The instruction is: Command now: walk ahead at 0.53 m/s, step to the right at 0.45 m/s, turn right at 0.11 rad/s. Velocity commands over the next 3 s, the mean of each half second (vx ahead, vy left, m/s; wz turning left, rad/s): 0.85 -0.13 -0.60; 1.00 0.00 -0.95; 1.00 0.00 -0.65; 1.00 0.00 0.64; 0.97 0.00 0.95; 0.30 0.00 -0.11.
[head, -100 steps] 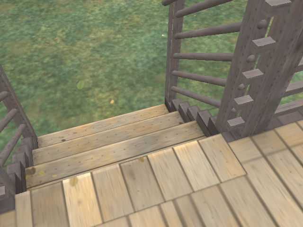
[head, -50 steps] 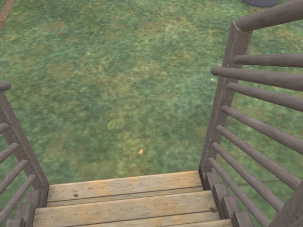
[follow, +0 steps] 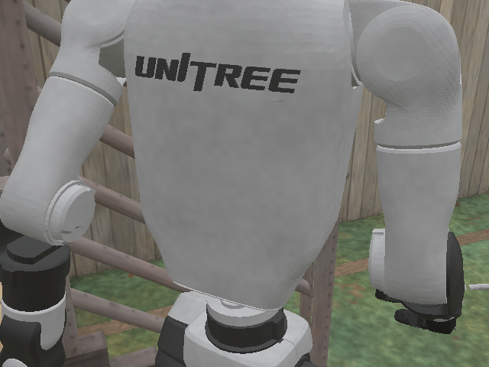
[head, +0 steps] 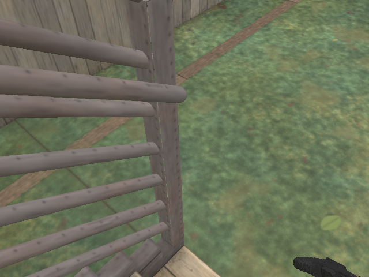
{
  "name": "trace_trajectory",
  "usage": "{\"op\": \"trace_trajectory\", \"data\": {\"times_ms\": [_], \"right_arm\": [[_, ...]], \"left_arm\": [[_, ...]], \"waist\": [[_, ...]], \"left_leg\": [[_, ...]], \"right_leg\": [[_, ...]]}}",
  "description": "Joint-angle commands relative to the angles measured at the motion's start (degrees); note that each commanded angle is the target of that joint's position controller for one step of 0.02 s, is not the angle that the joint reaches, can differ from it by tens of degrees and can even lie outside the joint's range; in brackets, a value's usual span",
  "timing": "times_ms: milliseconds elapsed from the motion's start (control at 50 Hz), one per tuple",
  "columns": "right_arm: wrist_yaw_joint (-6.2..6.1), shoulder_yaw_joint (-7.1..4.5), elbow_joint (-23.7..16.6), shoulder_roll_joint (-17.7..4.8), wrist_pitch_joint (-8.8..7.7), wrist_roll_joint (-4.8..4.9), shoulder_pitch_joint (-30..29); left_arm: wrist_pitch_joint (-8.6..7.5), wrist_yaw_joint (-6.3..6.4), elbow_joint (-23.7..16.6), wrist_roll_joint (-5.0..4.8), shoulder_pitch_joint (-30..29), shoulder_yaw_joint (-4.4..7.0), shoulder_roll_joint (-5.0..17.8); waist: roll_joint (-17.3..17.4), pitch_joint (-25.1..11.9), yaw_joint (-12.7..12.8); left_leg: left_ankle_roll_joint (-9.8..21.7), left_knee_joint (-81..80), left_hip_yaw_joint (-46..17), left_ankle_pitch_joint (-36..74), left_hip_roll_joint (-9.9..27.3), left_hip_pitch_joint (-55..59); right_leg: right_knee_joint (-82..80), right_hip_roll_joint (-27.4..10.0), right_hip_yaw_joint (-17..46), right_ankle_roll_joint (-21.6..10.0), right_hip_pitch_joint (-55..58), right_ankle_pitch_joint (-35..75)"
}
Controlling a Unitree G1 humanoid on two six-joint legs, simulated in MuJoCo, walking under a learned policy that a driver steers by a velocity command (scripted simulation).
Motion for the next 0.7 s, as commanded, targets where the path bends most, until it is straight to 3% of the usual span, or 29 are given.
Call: {"op": "trace_trajectory", "data": {"times_ms": [20,40,60,80,100,120,140,160,180,200,220,260,300,360,400,440,460,480,500,520,540,560,580,600,620,640,660,680,700], "right_arm": [[-2.65,-5.98,0.79,-10.65,-0.23,-0.83,11.09],[-3.26,-6.88,4.44,-10.98,0.05,-3.04,22.51],[-3.39,-6.24,7.72,-7.66,-0.68,-2.33,32.02],[-2.41,-4.74,10.18,-8.83,-2.51,-3.68,37.45],[-0.52,-3.37,4.94,-9.11,-3.77,-3.32,29.36],[-0.46,-4.83,3.51,-13.52,-3.91,-3.21,23.56],[-1.79,-4.9,4.04,-12.67,-4.67,-3.14,19.96],[-2.47,-4.1,10.29,-8.76,-3.84,-0.9,14.66],[-3.29,-3.56,7.06,-8.02,-3.56,-1.28,7.24],[-2.94,-3.24,8.3,-10.28,-4.14,-1.79,6.97],[-3.36,-2.88,6.44,-10.49,-4.24,-1.98,3.5],[-3.91,-4.41,8.43,-16.04,-5.41,-4.29,8.61],[-4.48,-3.63,10.62,-9.14,-6.22,-1.24,9.16],[-7.06,-3.47,10.59,-9.34,-4.99,-2.17,9.71],[-7.46,-4.43,10.7,-12.62,-4.25,-2.42,7.59],[-4.86,-5.01,10.84,-13.74,-4.62,-1.74,1.06],[-3.47,-4.68,9.42,-12.21,-3.81,-0.91,-0.94],[-2.92,-5.76,11.04,-14.94,-3.22,-1.04,-1.02],[-3.16,-7.01,12.63,-16.8,-3.11,0.47,-2.33],[-4.54,-5.66,12.75,-10.19,-3.06,-1.03,-4.59],[-4.65,-3.78,3.78,-2.03,-5.82,-4.25,-2.42],[-4.6,-2.54,-0.04,-0.42,-8.13,-5.62,1.94],[-5.11,-2.69,-0.96,-2.33,-8.87,-4.85,-1.21],[-5.21,-3.21,0.16,-4.31,-9.05,-3.53,-1.13],[-5.0,-1.87,-3.13,0.63,-9.26,-0.72,-3.62],[-5.19,-3.11,-1.11,-5.0,-7.94,1.62,-6.48],[-5.65,-3.89,-2.03,-7.55,-5.88,1.34,-8.3],[-6.13,-3.49,-1.51,-6.32,-4.84,-0.24,-6.05],[-5.11,-3.79,0.52,-7.72,-5.27,-1.51,-3.93]], "left_arm": [[0.82,-1.25,-3.62,-0.69,-3.25,2.34,10.15],[0.38,-2.18,-4.23,-0.71,-6.31,1.85,9.58],[0.32,-2.39,-4.52,0.27,-4.98,2.53,8.69],[0.31,-2.36,-5.77,1.01,-5.76,1.74,5.21],[0.15,-2.99,-8.71,-0.93,4.39,2.67,7.99],[0.36,-2.72,-12.34,-1.49,2.35,2.37,8.68],[1.26,-2.32,-15.87,-0.42,-4.46,2.82,10.05],[1.78,-1.45,-14.7,0.84,-8.19,2.98,10.0],[4.21,-0.39,-16.38,0.39,-9.14,2.99,10.26],[5.78,-0.61,-14.66,-0.91,-6.05,1.81,5.46],[6.37,-0.27,-16.92,-0.04,-12.29,1.39,5.33],[5.96,0.15,-13.91,1.44,-8.91,2.88,7.2],[4.26,-0.79,-14.82,0.95,-14.56,5.42,11.16],[2.73,-2.79,-21.24,1.88,-28.47,5.26,10.64],[2.53,-3.99,-20.88,0.91,-27.24,5.17,9.8],[2.19,-2.95,-15.21,-0.13,-11.95,7.7,14.06],[2.46,-2.19,-13.61,0.2,-6.12,8.09,15.08],[1.9,-1.44,-9.28,1.3,4.2,10.29,19.41],[1.46,-1.76,-6.48,2.76,10.68,10.29,18.5],[0.24,-4.51,-4.29,2.38,9.48,8.36,16.89],[-1.55,-6.02,-5.35,2.5,5.26,6.08,18.37],[-2.39,-6.15,-6.95,0.36,1.68,5.52,16.78],[-2.58,-5.55,-6.85,-1.1,2.09,5.89,15.4],[-3.5,-4.97,-8.25,-0.37,-0.67,6.28,15.88],[-4.83,-4.74,-9.98,0.96,-8.02,7.25,20.68],[-6.45,-4.63,-12.01,2.57,-12.49,6.18,16.85],[-6.7,-2.92,-13.74,2.49,-17.67,4.99,14.25],[-5.55,-1.39,-13.99,1.42,-20.35,6.09,18.45],[-4.97,-0.24,-13.26,1.79,-18.42,6.44,18.95]], "waist": [[-9.05,5.42,-8.61],[-7.0,-2.38,-15.76],[-0.18,-2.45,-18.77],[5.76,-5.42,-19.96],[11.57,-16.02,-10.96],[9.71,-18.8,-9.95],[3.32,-17.51,-8.96],[2.88,-7.8,-4.71],[9.51,1.74,-3.08],[6.53,0.33,-0.09],[4.77,5.71,-1.31],[-0.71,1.42,-2.69],[-0.04,5.36,-5.01],[-0.65,3.62,-9.42],[0.61,1.18,-8.68],[5.34,-0.61,-1.11],[0.7,-0.46,1.15],[-3.8,-3.97,6.61],[-8.18,-3.53,11.46],[-18.89,9.73,11.68],[-39.98,10.6,-0.25],[-41.77,1.57,-4.97],[-28.12,-5.67,-3.73],[-6.27,-7.57,-5.42],[-4.68,-8.87,-10.23],[6.53,-3.44,-11.39],[10.1,2.54,-13.93],[3.84,3.04,-14.66],[0.89,0.49,-13.76]], "left_leg": [[-0.44,-17.04,0.39,-1.3,-2.16,29.55],[-1.0,-28.76,3.45,13.55,-1.8,41.08],[-0.37,-21.99,0.56,18.67,0.9,64.34],[-1.48,-4.23,-3.95,31.59,7.91,71.29],[5.56,7.76,-12.73,36.26,19.04,72.79],[12.32,-2.87,-21.07,14.32,23.28,64.14],[15.96,-13.17,-25.45,-15.85,24.56,54.57],[15.7,-13.79,-13.18,-20.83,19.03,40.17],[14.5,-16.57,-9.41,-17.1,20.43,22.27],[11.45,-18.51,-11.23,-55.82,19.73,11.58],[8.39,-18.96,-9.26,-61.54,17.56,3.53],[10.12,-16.24,-10.33,-56.84,19.58,3.25],[5.55,-5.88,-6.13,-55.25,18.8,14.75],[1.64,1.59,3.48,-61.13,17.82,16.04],[-0.05,2.54,10.66,-63.48,15.8,9.5],[-1.87,12.11,10.98,-53.6,17.99,4.58],[-4.05,18.42,17.17,-40.58,15.37,8.18],[-5.6,35.93,19.96,-25.75,12.8,10.91],[-6.61,59.82,19.76,-19.29,8.73,12.45],[-4.85,92.66,15.51,-63.83,1.87,-2.33],[-2.13,101.16,9.29,-72.99,-3.43,-23.56],[-0.67,93.39,4.62,-70.45,-0.32,-29.22],[-0.17,87.77,3.98,-68.47,0.49,-32.05],[1.59,80.03,0.5,-60.73,3.65,-31.87],[1.21,69.15,-6.3,-49.55,3.65,-34.57],[0.29,57.31,-10.78,-41.59,3.61,-33.01],[-3.32,41.83,-11.31,-35.71,1.91,-23.0],[-5.26,32.72,-8.24,-40.44,0.25,-15.16],[-4.6,30.6,-6.04,-25.97,-0.56,-9.18]], "right_leg": [[7.92,-0.76,11.1,-8.21,-14.82,38.15],[27.95,2.48,7.25,-4.36,-11.54,45.41],[46.95,6.76,8.68,-1.4,-34.82,13.13],[63.61,7.34,17.64,-1.67,-46.58,-0.76],[66.28,2.14,26.26,-1.3,-49.96,3.5],[67.58,0.34,23.41,0.86,-48.98,10.67],[66.15,-1.03,20.76,1.28,-51.76,22.24],[47.94,-7.43,13.75,1.28,-52.76,25.09],[39.44,-7.91,12.98,4.56,-47.92,27.8],[27.62,-11.97,14.21,4.94,-42.53,38.34],[19.66,-11.73,10.91,5.94,-40.62,44.69],[31.62,-8.93,5.61,7.51,-35.7,52.01],[14.97,-12.36,16.65,4.55,-51.42,62.56],[-2.03,-11.2,11.17,2.75,-49.09,78.93],[-5.26,-8.4,3.2,2.78,-30.62,79.6],[11.06,-7.49,-1.18,2.06,-17.06,78.92],[0.14,-4.37,-7.75,1.53,-15.09,69.63],[-6.07,-1.32,-12.84,-0.25,-1.93,68.63],[-25.02,-4.61,-8.1,-5.86,3.69,67.85],[-30.67,-9.59,3.5,-10.89,-0.17,67.24],[-10.89,-3.53,8.32,-9.13,4.03,97.46],[-11.45,-2.25,18.87,-11.61,8.59,99.08],[-15.02,-5.1,27.81,-14.57,10.44,79.01],[-13.04,-6.67,35.12,-13.99,6.1,62.5],[-19.85,-18.75,59.22,-19.18,0.1,49.28],[-20.67,-21.75,65.1,-19.81,-8.6,42.05],[-22.23,-18.97,59.98,-19.56,-23.84,41.34],[-22.0,-16.08,55.1,-20.3,-27.47,43.46],[-17.17,-13.0,48.22,-19.03,-26.82,48.04]]}}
